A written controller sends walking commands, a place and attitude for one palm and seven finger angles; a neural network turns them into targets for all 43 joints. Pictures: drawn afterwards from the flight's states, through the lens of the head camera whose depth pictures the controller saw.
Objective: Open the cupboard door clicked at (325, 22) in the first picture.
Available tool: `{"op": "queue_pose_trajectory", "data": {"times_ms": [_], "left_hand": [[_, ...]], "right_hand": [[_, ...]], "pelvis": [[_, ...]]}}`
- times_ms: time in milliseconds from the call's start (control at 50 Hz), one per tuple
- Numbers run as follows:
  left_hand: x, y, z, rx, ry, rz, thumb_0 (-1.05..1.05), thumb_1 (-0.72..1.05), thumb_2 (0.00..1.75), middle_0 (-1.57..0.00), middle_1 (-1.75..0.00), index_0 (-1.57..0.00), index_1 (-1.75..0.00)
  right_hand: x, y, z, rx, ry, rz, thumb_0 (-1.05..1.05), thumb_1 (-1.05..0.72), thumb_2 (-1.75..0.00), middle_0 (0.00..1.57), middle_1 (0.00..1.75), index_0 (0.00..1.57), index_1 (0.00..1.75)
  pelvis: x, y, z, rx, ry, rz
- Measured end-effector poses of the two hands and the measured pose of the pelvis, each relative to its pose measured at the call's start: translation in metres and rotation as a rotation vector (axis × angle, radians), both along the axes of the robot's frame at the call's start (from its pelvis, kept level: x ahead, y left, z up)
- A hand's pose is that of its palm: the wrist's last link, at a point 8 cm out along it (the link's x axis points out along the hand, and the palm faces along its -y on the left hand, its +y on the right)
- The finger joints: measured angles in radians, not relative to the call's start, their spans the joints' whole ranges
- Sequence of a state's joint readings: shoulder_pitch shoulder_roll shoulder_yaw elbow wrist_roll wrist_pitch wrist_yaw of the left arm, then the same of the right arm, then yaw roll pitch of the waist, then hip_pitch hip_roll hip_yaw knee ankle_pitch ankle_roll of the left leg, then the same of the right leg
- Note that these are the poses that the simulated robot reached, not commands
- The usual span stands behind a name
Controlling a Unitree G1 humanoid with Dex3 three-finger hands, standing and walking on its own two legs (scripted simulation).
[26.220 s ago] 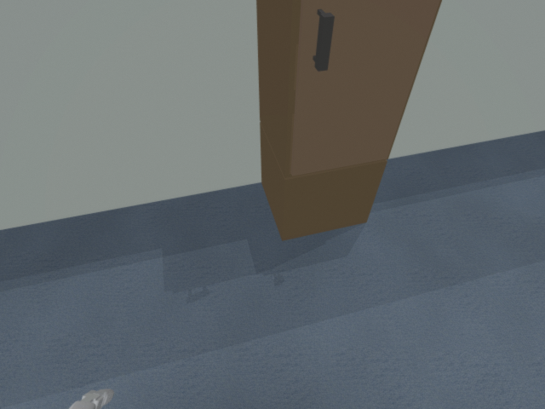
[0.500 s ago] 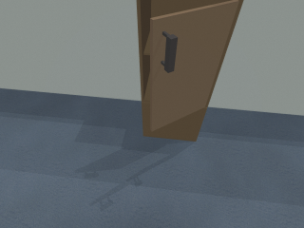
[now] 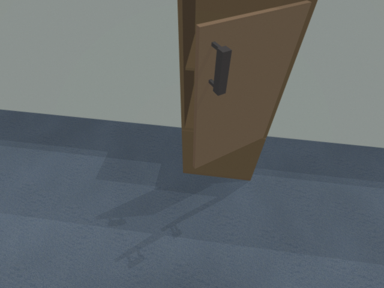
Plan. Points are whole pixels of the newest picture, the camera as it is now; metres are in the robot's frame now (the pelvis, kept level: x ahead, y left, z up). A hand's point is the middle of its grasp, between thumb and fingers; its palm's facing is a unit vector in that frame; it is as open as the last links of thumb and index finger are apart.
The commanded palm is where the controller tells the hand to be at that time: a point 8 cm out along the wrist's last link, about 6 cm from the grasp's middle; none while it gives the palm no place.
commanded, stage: look to check the result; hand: left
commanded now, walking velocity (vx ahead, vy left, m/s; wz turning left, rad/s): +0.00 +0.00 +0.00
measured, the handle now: (217, 68) +0.64 -0.03 +0.13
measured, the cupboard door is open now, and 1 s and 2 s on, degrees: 37 37 37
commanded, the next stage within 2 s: walk to a spot facing it in 0.40 s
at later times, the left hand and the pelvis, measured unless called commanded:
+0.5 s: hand out of the picture +0.06 +0.21 -0.17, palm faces +0.00 -0.96 -0.27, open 7.4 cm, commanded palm none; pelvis +0.01 +0.00 +0.00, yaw +0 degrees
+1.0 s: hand out of the picture +0.07 +0.17 -0.18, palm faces -0.16 -0.95 -0.28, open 7.4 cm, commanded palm none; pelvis -0.01 -0.03 -0.02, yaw -13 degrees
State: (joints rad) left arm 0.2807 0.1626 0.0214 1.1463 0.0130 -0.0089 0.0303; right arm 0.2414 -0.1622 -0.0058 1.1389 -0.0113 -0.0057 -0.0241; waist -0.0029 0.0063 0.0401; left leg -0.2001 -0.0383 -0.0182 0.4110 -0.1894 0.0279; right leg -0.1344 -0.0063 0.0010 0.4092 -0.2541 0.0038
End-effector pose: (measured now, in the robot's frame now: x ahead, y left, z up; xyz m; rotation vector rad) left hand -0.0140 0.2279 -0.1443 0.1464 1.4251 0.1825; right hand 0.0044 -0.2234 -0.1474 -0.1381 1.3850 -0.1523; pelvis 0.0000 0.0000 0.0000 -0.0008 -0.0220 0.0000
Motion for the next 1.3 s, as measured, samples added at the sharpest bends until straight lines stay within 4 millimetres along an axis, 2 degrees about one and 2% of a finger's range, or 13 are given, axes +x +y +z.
{"op": "queue_pose_trajectory", "data": {"times_ms": [460, 640, 740, 860, 1020, 1160, 1300], "left_hand": [[0.062, 0.027, 0.011, 0.061, -0.108, -0.062, 0.01, 0.91, 0.89, -0.2, -0.3, -0.2, -0.3], [0.078, 0.034, 0.014, 0.085, -0.129, -0.078, 0.01, 0.91, 0.89, -0.2, -0.3, -0.2, -0.3], [0.079, 0.028, 0.008, 0.069, -0.102, -0.105, 0.01, 0.91, 0.89, -0.2, -0.3, -0.2, -0.29], [0.082, 0.015, 0.0, 0.045, -0.079, -0.157, 0.01, 0.91, 0.89, -0.2, -0.3, -0.2, -0.29], [0.088, -0.014, 0.001, 0.071, -0.086, -0.235, 0.01, 0.91, 0.89, -0.2, -0.3, -0.2, -0.3], [0.084, -0.032, 0.012, 0.064, -0.027, -0.285, 0.01, 0.91, 0.89, -0.2, -0.3, -0.21, -0.3], [0.107, -0.035, 0.011, 0.041, -0.024, -0.361, 0.01, 0.9, 0.89, -0.2, -0.3, -0.21, -0.3]], "right_hand": [[0.053, -0.044, 0.015, -0.088, -0.082, 0.041, 0.01, -0.91, -0.9, 0.2, 0.3, 0.2, 0.3], [0.067, -0.052, 0.02, -0.111, -0.119, 0.035, 0.01, -0.91, -0.9, 0.2, 0.3, 0.2, 0.3], [0.061, -0.045, 0.015, -0.097, -0.137, -0.015, 0.01, -0.91, -0.9, 0.19, 0.3, 0.2, 0.3], [0.035, -0.04, 0.004, -0.072, -0.122, -0.08, 0.01, -0.9, -0.9, 0.2, 0.3, 0.2, 0.3], [-0.004, -0.059, -0.022, -0.028, -0.077, -0.189, 0.01, -0.9, -0.9, 0.2, 0.3, 0.2, 0.3], [-0.006, -0.078, 0.0, -0.049, -0.101, -0.27, 0.01, -0.91, -0.9, 0.2, 0.3, 0.2, 0.3], [0.009, -0.084, 0.015, -0.096, -0.182, -0.332, 0.01, -0.91, -0.9, 0.19, 0.3, 0.2, 0.3]], "pelvis": [[0.01, -0.005, 0.003, 0.001, 0.003, -0.001], [0.012, -0.006, 0.003, 0.0, 0.006, -0.025], [0.01, -0.006, -0.001, 0.001, 0.005, -0.072], [0.002, -0.009, -0.009, 0.021, 0.008, -0.136], [-0.008, -0.032, -0.02, 0.031, 0.008, -0.237], [-0.008, -0.041, -0.003, 0.046, 0.028, -0.313], [0.0, -0.033, 0.001, 0.047, 0.042, -0.394]]}}
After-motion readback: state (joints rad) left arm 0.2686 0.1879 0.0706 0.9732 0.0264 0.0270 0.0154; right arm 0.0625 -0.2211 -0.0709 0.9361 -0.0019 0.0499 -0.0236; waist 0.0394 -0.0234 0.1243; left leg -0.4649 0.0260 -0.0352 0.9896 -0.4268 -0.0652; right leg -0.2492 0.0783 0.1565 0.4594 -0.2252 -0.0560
